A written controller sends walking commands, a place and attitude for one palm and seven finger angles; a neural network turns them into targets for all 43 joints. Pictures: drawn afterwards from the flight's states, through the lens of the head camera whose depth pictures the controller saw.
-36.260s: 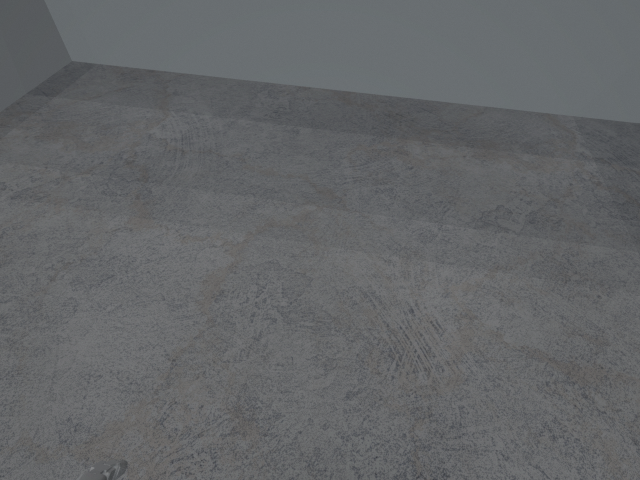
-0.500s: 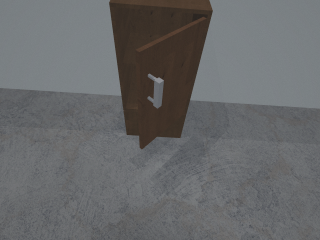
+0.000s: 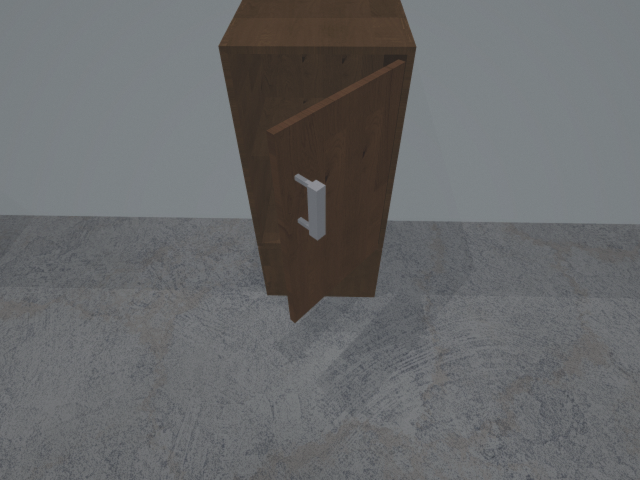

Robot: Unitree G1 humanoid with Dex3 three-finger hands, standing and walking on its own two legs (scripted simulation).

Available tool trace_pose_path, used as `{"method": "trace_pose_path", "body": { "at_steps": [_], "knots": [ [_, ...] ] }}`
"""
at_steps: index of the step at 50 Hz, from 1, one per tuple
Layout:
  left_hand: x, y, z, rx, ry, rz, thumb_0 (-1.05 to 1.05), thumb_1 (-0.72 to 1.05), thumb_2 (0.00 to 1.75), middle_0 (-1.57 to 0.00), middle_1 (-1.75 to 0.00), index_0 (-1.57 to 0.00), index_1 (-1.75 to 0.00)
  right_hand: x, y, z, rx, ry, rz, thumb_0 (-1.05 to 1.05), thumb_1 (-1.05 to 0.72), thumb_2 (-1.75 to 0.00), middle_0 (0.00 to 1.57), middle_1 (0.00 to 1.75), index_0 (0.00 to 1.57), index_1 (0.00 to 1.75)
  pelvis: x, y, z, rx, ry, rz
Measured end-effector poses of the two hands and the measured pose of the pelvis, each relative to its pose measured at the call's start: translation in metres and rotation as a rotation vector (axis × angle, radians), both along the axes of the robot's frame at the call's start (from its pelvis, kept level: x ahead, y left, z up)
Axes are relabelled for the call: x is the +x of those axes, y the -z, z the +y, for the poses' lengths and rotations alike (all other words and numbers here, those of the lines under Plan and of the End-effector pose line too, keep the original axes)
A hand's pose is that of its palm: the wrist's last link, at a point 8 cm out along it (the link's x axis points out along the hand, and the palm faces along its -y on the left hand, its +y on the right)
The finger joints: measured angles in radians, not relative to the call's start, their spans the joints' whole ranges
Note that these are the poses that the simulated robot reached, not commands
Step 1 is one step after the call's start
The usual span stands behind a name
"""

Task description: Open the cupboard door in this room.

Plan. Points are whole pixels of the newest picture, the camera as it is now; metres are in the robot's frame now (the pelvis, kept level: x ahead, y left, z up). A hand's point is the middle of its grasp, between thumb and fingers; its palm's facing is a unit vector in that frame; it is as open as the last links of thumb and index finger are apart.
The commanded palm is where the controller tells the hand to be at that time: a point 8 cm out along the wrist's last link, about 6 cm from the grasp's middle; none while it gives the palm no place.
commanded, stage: let the arm hang, fingers relaxed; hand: left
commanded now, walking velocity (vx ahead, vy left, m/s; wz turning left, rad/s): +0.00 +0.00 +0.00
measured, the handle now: (308, 206) +0.60 +0.05 -0.04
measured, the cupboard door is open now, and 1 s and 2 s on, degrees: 49 49 49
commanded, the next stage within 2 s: look to check the result in 0.22 s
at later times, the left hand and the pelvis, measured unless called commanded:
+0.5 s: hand out of the picture +0.01 +0.17 -0.17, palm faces +0.02 -0.98 -0.21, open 7.3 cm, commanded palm none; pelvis +0.02 -0.01 +0.00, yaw +0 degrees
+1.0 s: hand out of the picture +0.03 +0.16 -0.18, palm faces +0.01 -0.98 -0.20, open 7.4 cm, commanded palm none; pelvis +0.03 -0.01 +0.00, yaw -2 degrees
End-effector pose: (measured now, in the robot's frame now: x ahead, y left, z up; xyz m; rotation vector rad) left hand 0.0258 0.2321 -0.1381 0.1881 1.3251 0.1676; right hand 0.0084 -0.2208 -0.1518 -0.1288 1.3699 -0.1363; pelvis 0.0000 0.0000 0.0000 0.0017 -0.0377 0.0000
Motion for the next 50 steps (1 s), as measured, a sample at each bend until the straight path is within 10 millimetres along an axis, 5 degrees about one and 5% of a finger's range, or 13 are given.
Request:
{"method": "trace_pose_path", "body": {
  "at_steps": [9, 30, 50],
  "knots": [
    [0.016, 0.002, -0.008, -0.017, 0.009, -0.017, 0.0, 0.92, 0.9, -0.2, -0.3, -0.2, -0.3, 0.0, -0.003, -0.002, -0.007, 0.011, 0.011, 0.01, -0.91, -0.89, 0.19, 0.3, 0.19, 0.3, 0.007, -0.001, -0.004, 0.001, 0.003, 0.003],
    [-0.024, 0.004, -0.018, -0.031, -0.033, 0.124, 0.0, 0.91, 0.9, -0.2, -0.3, -0.2, -0.3, 0.001, -0.002, 0.0, 0.004, 0.015, 0.06, 0.01, -0.91, -0.89, 0.19, 0.3, 0.19, 0.3, 0.018, -0.002, -0.007, 0.001, 0.006, 0.008],
    [0.003, 0.006, -0.021, -0.033, -0.016, 0.085, 0.0, 0.91, 0.9, -0.2, -0.3, -0.2, -0.3, 0.015, -0.002, -0.008, -0.017, 0.034, 0.039, 0.01, -0.92, -0.89, 0.19, 0.3, 0.19, 0.3, 0.026, 0.0, -0.01, 0.002, 0.031, 0.016]
  ]
}}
